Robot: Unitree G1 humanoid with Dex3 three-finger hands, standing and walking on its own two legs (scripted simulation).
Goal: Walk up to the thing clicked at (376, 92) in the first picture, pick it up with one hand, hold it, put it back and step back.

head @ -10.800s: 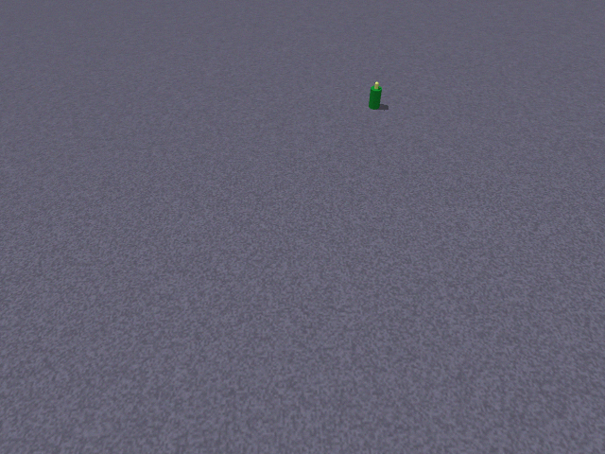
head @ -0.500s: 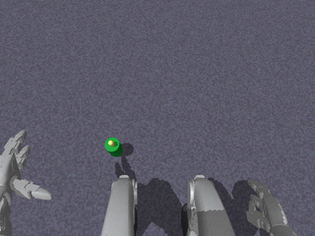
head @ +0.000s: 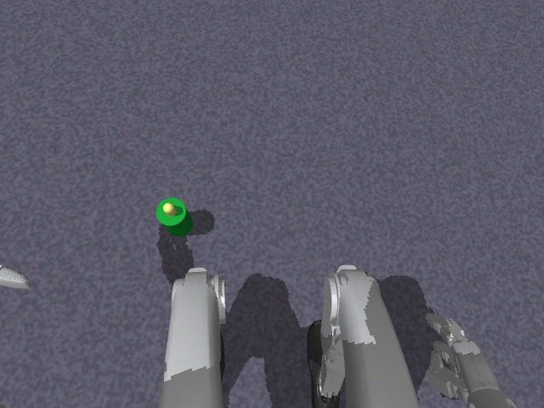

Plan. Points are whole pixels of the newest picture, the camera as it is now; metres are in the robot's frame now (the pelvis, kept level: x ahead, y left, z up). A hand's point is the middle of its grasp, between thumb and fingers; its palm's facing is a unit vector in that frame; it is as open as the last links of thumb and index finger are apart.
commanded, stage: go down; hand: left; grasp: from the side
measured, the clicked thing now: (174, 216) +0.46 +0.23 -0.38
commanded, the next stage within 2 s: approach in 1.00 s
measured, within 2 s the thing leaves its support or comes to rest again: neither
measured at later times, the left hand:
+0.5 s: hand (1, 218) +0.36 +0.39 -0.06, palm faces +0.12 -0.98 -0.13, open 17.3 cm
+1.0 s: hand (0, 213) +0.37 +0.40 -0.07, palm faces +0.12 -0.99 -0.10, open 17.4 cm
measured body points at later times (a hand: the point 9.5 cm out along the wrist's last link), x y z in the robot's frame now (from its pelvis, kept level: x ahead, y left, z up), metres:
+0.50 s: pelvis -0.02 +0.00 -0.06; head +0.19 +0.06 +0.34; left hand +0.35 +0.44 -0.05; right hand +0.14 -0.27 -0.17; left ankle +0.07 +0.13 -0.43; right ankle +0.08 -0.14 -0.43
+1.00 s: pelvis -0.02 +0.00 -0.08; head +0.19 +0.07 +0.31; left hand +0.36 +0.45 -0.07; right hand +0.13 -0.28 -0.18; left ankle +0.07 +0.13 -0.43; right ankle +0.08 -0.14 -0.43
